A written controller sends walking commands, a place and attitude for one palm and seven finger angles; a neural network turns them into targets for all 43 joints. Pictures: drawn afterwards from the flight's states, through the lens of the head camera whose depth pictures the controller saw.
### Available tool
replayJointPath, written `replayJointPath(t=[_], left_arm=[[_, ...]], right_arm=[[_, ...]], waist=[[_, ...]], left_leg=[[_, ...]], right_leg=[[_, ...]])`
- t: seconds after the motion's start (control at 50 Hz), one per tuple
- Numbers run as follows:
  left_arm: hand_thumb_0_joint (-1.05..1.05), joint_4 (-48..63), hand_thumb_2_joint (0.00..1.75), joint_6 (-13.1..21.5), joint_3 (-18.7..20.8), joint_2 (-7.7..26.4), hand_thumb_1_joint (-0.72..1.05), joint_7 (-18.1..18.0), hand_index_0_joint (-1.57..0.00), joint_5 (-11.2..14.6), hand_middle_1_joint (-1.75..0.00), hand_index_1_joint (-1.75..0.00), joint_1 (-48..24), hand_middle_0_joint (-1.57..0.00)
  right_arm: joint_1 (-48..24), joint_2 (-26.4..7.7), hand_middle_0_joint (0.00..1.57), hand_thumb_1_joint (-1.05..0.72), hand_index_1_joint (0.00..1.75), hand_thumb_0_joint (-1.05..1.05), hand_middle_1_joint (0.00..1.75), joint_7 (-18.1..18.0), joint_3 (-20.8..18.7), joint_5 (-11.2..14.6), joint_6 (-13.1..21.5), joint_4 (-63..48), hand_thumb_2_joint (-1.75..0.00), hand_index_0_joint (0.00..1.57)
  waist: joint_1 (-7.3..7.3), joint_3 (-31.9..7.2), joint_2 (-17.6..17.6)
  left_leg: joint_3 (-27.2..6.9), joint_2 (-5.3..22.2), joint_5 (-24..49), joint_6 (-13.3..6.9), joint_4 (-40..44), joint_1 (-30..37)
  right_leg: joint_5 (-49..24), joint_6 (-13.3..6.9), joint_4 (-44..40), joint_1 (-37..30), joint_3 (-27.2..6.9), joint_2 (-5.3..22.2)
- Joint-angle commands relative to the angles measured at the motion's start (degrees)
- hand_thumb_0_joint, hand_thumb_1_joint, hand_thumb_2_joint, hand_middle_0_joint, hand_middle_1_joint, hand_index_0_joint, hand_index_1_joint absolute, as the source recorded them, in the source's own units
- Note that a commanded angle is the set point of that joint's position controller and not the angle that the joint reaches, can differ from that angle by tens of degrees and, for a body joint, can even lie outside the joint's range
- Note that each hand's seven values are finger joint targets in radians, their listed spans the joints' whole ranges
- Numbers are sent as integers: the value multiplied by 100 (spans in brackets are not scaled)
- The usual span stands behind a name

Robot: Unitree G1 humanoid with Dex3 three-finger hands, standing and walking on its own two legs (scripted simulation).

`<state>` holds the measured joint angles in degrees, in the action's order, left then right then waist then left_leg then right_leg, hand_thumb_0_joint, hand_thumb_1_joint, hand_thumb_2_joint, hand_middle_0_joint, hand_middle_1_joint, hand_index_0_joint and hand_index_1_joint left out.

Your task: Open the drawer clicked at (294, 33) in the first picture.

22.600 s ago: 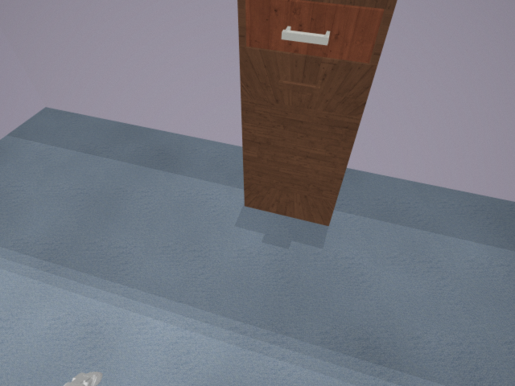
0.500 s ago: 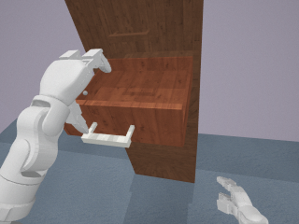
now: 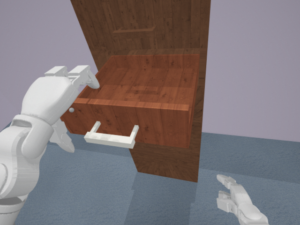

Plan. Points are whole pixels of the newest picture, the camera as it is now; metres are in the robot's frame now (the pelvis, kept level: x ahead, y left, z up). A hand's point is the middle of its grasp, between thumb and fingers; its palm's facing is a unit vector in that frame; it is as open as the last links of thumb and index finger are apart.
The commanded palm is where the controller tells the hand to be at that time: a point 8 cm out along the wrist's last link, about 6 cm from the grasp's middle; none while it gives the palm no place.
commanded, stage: draw the hand back to the body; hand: left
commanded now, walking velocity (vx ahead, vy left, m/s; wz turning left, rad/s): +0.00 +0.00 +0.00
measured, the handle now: (112, 133) +0.31 +0.15 +0.12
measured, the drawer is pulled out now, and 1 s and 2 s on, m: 0.30 0.30 0.30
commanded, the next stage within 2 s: step back with the hand held close in 1.18 s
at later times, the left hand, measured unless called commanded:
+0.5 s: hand (33, 97) +0.22 +0.20 +0.32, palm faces +0.43 -0.87 -0.23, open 12.8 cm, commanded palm +0.17 +0.25 +0.31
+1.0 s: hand (9, 103) +0.21 +0.24 +0.31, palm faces +0.57 -0.76 -0.32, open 8.5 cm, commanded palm +0.16 +0.29 +0.31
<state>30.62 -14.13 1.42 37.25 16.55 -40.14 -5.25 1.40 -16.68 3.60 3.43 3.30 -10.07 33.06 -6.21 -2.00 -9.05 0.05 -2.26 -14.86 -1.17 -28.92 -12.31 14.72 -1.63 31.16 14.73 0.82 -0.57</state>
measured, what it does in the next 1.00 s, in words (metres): stands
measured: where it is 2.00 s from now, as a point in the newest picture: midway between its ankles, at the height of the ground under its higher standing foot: outside the picture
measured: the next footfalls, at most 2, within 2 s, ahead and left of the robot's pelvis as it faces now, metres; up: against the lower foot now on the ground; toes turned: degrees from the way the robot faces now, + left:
none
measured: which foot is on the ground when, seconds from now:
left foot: down 0.00-1.00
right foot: down 0.00-1.00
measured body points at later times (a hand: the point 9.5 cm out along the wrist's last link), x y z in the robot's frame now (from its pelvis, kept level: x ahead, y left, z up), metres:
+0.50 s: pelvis +0.02 +0.00 +0.01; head +0.01 -0.01 +0.46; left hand +0.19 +0.24 +0.33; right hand +0.19 -0.21 -0.09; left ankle +0.01 +0.11 -0.73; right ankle +0.02 -0.10 -0.73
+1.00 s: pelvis +0.03 +0.01 +0.01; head +0.02 -0.01 +0.46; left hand +0.18 +0.28 +0.33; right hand +0.23 -0.20 -0.08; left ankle +0.01 +0.11 -0.73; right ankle +0.02 -0.10 -0.73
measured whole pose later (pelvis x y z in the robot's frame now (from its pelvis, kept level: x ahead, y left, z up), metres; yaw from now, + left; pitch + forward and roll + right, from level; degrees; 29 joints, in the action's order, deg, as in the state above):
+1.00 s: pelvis +0.03 +0.01 +0.01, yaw +0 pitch -3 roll -1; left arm 37.5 11.2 30.2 22.9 -5.8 5.8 13.1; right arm 8.4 -12.0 -2.6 0.5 0.6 6.0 38.1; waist -4.6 0.5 -4.5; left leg -0.1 -0.8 -16.3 -1.6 -25.9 -6.3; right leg 13.1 -1.2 22.6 6.3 0.9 -2.1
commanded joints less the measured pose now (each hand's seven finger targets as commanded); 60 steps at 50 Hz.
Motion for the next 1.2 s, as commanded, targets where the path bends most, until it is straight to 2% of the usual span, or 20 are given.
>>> replayJointPath(t=[0.0,0.02,0.08,0.1,0.16,0.18,0.2,0.22,0.24,0.28,0.3,0.38,0.4,0.46,0.48,0.52,0.58,0.7,0.96,1.18], left_arm=[[0,1100,30,204,1309,1598,-50,-306,-30,-111,-120,-120,-1608,-30],[0,786,30,228,1392,1532,-50,-334,-30,-10,-120,-120,-1184,-30],[0,1178,30,291,1803,1902,-50,-385,-30,275,-120,-120,-1009,-30],[0,1071,30,272,1697,1794,-50,-329,-30,124,-120,-120,-1095,-30],[0,898,30,263,1723,1741,-50,-255,-30,288,-120,-120,-564,-30],[0,2452,32,1371,1910,-312,-47,-951,-30,3853,-118,-118,-1712,-30],[0,717,33,1741,2215,-71,-43,-1425,-29,3876,-115,-115,-405,-29],[0,734,34,1879,2522,-295,-40,-1596,-29,4347,-113,-113,370,-29],[0,1352,36,2122,2622,-182,-36,-1723,-29,4472,-111,-111,2,-29],[0,1670,39,2516,3007,176,-29,-1973,-29,4565,-107,-107,-283,-29],[0,1733,40,2661,2643,-376,-26,-2040,-28,4542,-104,-104,-441,-28],[0,1181,47,2785,2668,-406,-12,-2187,-27,4561,-95,-95,-35,-27],[0,1237,48,2831,2388,-728,-8,-2171,-27,4536,-93,-93,-84,-27],[0,1725,52,2945,2450,-625,2,-2199,-26,4504,-86,-86,42,-26],[0,1811,54,2990,2645,-413,6,-2228,-26,4526,-84,-84,162,-26],[0,1899,57,3020,2619,-562,13,-2217,-25,4517,-80,-80,534,-25],[0,2011,62,3039,3063,-196,23,-2260,-25,4558,-73,-73,818,-25],[0,1372,70,2939,3341,-264,44,-2259,-23,4633,-59,-59,1057,-23],[0,1702,90,2769,3343,-245,90,-2322,-20,4600,-30,-30,886,-20],[0,1570,90,2699,3408,-167,90,-2346,-20,4620,-30,-30,905,-20]], right_arm=[[-1358,-249,20,-90,30,0,30,-14,-62,-29,430,-1171,-90,20],[-1225,-236,20,-90,30,0,30,-30,-103,-11,406,-1033,-90,20],[-1272,-403,20,-90,30,0,30,-78,-138,63,473,-1114,-90,20],[-1270,-284,20,-90,30,0,30,-36,-74,-33,491,-1108,-90,20],[-1183,-366,20,-90,30,0,30,-68,-120,6,456,-1083,-90,20],[-650,85,20,-90,30,0,30,-281,-184,-7,940,-1408,-90,20],[-437,50,20,-90,30,0,30,-443,-83,-147,1241,-985,-90,20],[-413,-67,20,-90,30,0,30,-510,-156,-156,1299,-860,-90,20],[-449,-89,20,-90,30,0,30,-541,-185,-153,1394,-817,-90,20],[-421,-130,20,-90,30,0,30,-623,-246,-218,1654,-595,-90,20],[-358,44,20,-90,30,0,30,-617,-190,-259,1753,-665,-90,20],[-166,-72,20,-90,30,0,30,-643,-300,-282,1921,-453,-90,20],[-190,-21,20,-90,30,0,30,-632,-276,-300,1947,-487,-90,20],[-162,-56,20,-90,30,0,30,-609,-330,-318,2047,-516,-90,20],[-155,-125,20,-90,30,0,30,-604,-374,-322,2096,-485,-90,20],[-117,-95,20,-90,30,0,30,-574,-385,-327,2119,-490,-90,20],[-60,-182,20,-90,30,0,30,-551,-463,-311,2121,-450,-90,20],[49,-143,20,-90,30,0,30,-589,-500,-246,1974,-389,-90,20],[6,-138,20,-90,30,0,30,-650,-493,-256,1913,-400,-90,20],[-94,-120,20,-90,30,0,30,-669,-467,-254,1889,-398,-90,20]], waist=[[-105,-1496,644],[0,-1116,772],[-14,-1138,444],[-111,-1336,548],[-25,-820,753],[571,-537,1153],[506,-117,1824],[380,-22,2186],[389,-313,1843],[347,-385,580],[297,-698,224],[306,-89,490],[306,-84,286],[249,-414,43],[235,-521,394],[234,-573,393],[217,-620,500],[275,-244,502],[282,-407,456],[226,-299,378]], left_leg=[[9,62,1175,-7,297,-98],[30,122,1140,0,334,-87],[-11,161,1196,23,263,-3],[5,86,1270,35,285,-118],[16,138,963,7,388,-186],[-10,202,398,-83,240,645],[-46,306,7,-64,324,433],[-40,343,106,-70,387,314],[8,319,137,-68,442,484],[85,314,29,-7,462,682],[83,279,146,12,581,714],[57,367,447,35,752,571],[77,349,517,13,803,589],[45,348,956,10,765,716],[33,392,1143,24,732,753],[53,393,1482,24,676,734],[53,435,1783,92,619,740],[81,460,1540,118,681,632],[16,438,1628,86,582,789],[-43,439,1362,95,628,708]], right_leg=[[-844,80,-413,-1058,-222,142],[-815,112,-505,-800,-135,110],[-1098,91,-519,-797,-208,119],[-1018,91,-445,-970,-159,140],[-749,157,-585,-616,-67,104],[-597,-29,-1111,-221,-68,-67],[-252,4,-1136,-199,-1,-77],[-260,62,-1297,-277,22,-30],[-204,106,-1360,-477,-19,65],[-131,44,-1349,-495,-135,129],[-162,12,-1282,-727,-19,136],[-443,-8,-1349,-771,16,77],[-472,-20,-1366,-787,23,75],[-908,-52,-1173,-1020,18,71],[-1105,-53,-1146,-1121,50,47],[-1419,-45,-1063,-1172,58,55],[-1691,-50,-1022,-1221,78,31],[-1465,-35,-1123,-944,94,23],[-1554,-11,-1088,-906,41,54],[-1351,-47,-1114,-951,17,69]])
